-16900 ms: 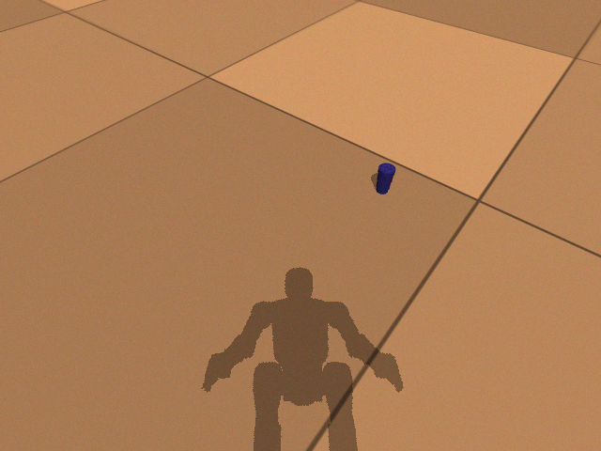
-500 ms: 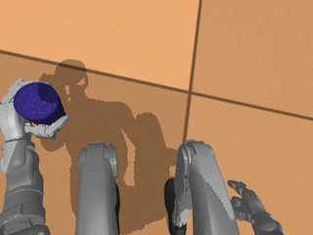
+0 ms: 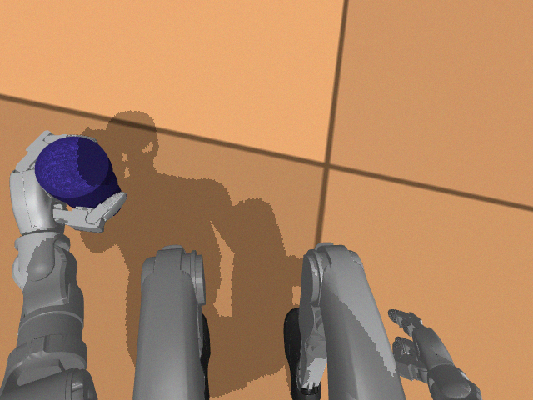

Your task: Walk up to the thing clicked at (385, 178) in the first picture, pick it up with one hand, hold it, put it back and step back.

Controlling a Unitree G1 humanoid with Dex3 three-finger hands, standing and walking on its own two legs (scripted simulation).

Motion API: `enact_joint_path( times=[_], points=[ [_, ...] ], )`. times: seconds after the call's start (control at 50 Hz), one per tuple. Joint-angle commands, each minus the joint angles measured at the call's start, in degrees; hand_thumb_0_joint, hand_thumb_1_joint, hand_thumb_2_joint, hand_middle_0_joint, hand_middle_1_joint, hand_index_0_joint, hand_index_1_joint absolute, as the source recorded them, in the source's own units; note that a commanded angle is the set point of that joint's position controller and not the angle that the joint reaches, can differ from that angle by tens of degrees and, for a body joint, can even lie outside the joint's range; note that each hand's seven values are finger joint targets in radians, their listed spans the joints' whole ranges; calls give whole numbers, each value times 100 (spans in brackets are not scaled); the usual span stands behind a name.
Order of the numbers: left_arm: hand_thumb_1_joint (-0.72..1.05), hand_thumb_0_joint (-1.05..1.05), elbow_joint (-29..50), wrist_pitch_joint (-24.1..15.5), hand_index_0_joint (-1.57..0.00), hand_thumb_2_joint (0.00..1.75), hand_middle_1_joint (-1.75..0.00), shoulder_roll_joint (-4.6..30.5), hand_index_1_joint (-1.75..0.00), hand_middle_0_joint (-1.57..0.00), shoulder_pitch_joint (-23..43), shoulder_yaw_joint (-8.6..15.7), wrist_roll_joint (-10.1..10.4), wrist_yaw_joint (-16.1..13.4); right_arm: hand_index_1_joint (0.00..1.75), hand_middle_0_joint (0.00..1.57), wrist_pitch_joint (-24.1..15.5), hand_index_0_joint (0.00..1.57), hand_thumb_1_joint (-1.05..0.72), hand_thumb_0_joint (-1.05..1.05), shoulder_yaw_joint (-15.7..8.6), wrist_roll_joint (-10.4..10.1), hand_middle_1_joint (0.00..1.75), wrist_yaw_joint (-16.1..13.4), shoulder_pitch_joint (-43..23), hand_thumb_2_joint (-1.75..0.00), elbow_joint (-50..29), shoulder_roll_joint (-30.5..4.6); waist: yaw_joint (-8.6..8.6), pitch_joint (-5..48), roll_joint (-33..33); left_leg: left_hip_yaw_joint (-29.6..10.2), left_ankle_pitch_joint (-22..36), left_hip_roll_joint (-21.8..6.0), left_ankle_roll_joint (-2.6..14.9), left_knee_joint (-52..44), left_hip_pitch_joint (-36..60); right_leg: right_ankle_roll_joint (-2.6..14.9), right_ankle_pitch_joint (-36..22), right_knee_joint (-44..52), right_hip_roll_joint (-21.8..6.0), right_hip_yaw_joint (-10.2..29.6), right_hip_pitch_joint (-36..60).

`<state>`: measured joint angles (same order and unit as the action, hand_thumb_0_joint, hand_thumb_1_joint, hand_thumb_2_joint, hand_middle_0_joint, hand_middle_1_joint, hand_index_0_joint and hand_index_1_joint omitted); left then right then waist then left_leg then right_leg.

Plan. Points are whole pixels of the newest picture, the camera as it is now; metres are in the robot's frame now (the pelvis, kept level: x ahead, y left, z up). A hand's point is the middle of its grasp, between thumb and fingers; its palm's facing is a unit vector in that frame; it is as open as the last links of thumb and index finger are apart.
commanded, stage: lift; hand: left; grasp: from the side
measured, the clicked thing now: (90, 186) +0.40 +0.26 -0.05
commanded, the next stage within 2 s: none
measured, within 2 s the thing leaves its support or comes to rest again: neither
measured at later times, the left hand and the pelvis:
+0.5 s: hand (58, 167) +0.38 +0.25 +0.06, palm faces +0.19 -0.98 -0.05, open 9.9 cm; pelvis +0.01 +0.00 +0.07, yaw +1 degrees
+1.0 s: hand out of the picture +0.38 +0.24 +0.25, palm faces +0.25 -0.97 -0.05, open 9.9 cm; pelvis +0.04 +0.01 +0.23, yaw +4 degrees
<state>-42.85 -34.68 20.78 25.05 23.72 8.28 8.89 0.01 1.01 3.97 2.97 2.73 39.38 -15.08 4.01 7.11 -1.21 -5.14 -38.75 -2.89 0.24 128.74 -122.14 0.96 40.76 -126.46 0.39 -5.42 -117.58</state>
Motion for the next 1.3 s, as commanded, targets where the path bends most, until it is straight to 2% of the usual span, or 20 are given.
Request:
enact_joint_path(
  times=[0.0,0.18,0.36,0.44,0.48,0.56,0.66,0.68,0.7,0.72,0.76,0.8,0.86,0.92,0.96,1.04,1.08,1.2,1.24,1.28],
  points=[
    [13,0,1781,-619,-127,122,-140,1386,-139,-125,1556,339,229,58,30,20,-165,20,-90,0,-444,-15,30,-78,578,-89,-393,-1150,-221,3937,1106,205,662,151,109,-1698,2964,163,-919,1553,202,57,1845],
    [15,0,2327,-354,-126,123,-139,1191,-138,-123,1219,218,513,256,30,20,-264,20,-89,0,-466,-194,30,-171,636,-89,-438,-1122,-227,4022,1099,127,769,147,102,-2097,3421,177,-1002,1851,177,68,1995],
    [12,0,3145,81,-124,121,-137,887,-136,-121,796,-142,511,116,30,20,-310,20,-88,0,-547,-341,30,-260,691,-89,-647,-1050,-209,3912,1041,74,685,130,112,-2675,3834,164,-983,2495,152,141,2503],
    [15,0,3630,298,-124,123,-139,828,-137,-121,557,-186,532,-42,30,20,-315,20,-87,0,-549,-428,30,-306,646,-89,-796,-1009,-295,3918,1057,-22,600,114,89,-3102,4247,163,-937,2769,137,148,2721],
    [12,0,3922,415,-125,124,-140,980,-139,-121,485,-52,560,-181,30,20,-320,20,-87,0,-525,-471,30,-353,621,-89,-910,-946,-377,3917,882,81,669,120,107,-3216,4258,116,-944,3115,121,271,3234],
    [16,0,4185,695,-123,123,-138,641,-137,-119,110,-381,526,-352,30,20,-365,20,-87,0,-568,-524,30,-409,699,-89,-901,-929,-282,3874,941,34,969,107,101,-3592,4902,113,-1247,3439,128,236,3443],
    [10,0,4623,958,-121,123,-138,616,-136,-118,-106,-488,457,-608,30,20,-406,20,-87,0,-550,-565,30,-492,762,-89,-954,-807,-219,3853,667,154,1335,136,150,-3916,5257,26,-1640,4162,109,416,4455],
    [11,0,4697,1007,-120,124,-138,483,-137,-117,-109,-667,442,-630,30,20,-418,20,-86,0,-539,-570,30,-499,786,-89,-931,-787,-173,3792,719,139,1350,135,137,-4056,5430,29,-1668,4254,114,403,4538],
    [12,0,4617,1055,-120,124,-138,567,-137,-117,-226,-513,440,-706,30,20,-433,20,-86,0,-534,-579,30,-515,804,-89,-906,-763,-243,3625,647,155,1308,144,135,-4158,5416,14,-1635,4389,106,434,4671],
    [13,0,4544,1137,-121,124,-139,384,-138,-118,-406,-734,382,-730,30,20,-440,20,-87,0,-540,-583,30,-529,839,-89,-897,-756,-166,3511,619,130,1291,137,128,-4332,5594,22,-1619,4516,114,394,4696],
    [12,0,4698,1187,-121,125,-140,628,-138,-118,-277,-543,333,-832,30,20,-455,20,-86,0,-506,-593,30,-560,842,-89,-902,-719,-211,3504,599,138,1317,158,123,-4560,5792,5,-1706,4766,99,428,5112],
    [12,0,4644,1263,-121,124,-139,475,-138,-118,-375,-749,307,-868,30,20,-476,20,-86,0,-470,-607,30,-579,886,-89,-899,-684,-149,3315,670,138,1454,164,117,-4813,6093,8,-1876,4955,97,403,5302],
    [17,0,4279,1314,-123,128,-142,520,-141,-120,-259,-649,281,-887,30,20,-501,20,-86,0,-440,-610,30,-621,945,-89,-808,-675,-159,2911,728,96,1632,146,92,-5150,6445,32,-1969,5156,101,349,5361],
    [13,0,4129,1322,-125,127,-143,322,-142,-122,-183,-865,233,-882,30,20,-535,20,-86,0,-397,-602,30,-610,862,-89,-889,-641,-143,2416,834,30,1290,140,36,-5653,6728,60,-1657,5454,87,304,5433],
    [14,0,3989,1330,-124,127,-142,344,-142,-122,-29,-845,242,-864,30,20,-561,20,-86,0,-401,-611,30,-628,961,-89,-849,-665,-148,2412,848,21,1388,122,18,-5840,7049,55,-1758,5672,69,302,5639],
    [13,0,3819,1319,-126,124,-141,148,-140,-124,-57,-1145,174,-752,30,20,-607,20,-87,0,-387,-585,30,-579,1030,-89,-867,-684,-172,2306,952,-134,1706,67,-60,-6323,7768,67,-1934,5906,73,182,5813],
    [12,0,3830,1302,-126,123,-140,348,-140,-123,33,-984,176,-736,30,20,-615,20,-88,0,-400,-575,30,-570,1061,-89,-829,-704,-207,2406,949,-95,1922,72,-62,-6441,7987,70,-2100,6062,78,177,6089],
    [12,0,3811,1207,-125,123,-140,115,-140,-123,4,-990,265,-818,30,20,-643,20,-89,0,-322,-537,30,-565,1130,-89,-795,-585,-211,2223,647,54,2017,137,-14,-6810,8128,45,-2308,6567,78,216,6816],
    [11,0,3858,1144,-125,124,-141,263,-140,-123,194,-903,224,-861,30,20,-650,20,-88,0,-325,-522,30,-568,1099,-89,-798,-612,-249,2171,749,69,2000,137,-24,-6963,8270,52,-2298,6656,71,228,6888],
    [11,0,3836,1103,-124,124,-140,144,-140,-122,303,-1131,158,-851,30,20,-632,20,-89,0,-317,-495,30,-584,1154,-90,-768,-611,-183,2137,724,79,2205,125,-35,-7054,8472,55,-2458,6733,83,207,6964]
  ],
)
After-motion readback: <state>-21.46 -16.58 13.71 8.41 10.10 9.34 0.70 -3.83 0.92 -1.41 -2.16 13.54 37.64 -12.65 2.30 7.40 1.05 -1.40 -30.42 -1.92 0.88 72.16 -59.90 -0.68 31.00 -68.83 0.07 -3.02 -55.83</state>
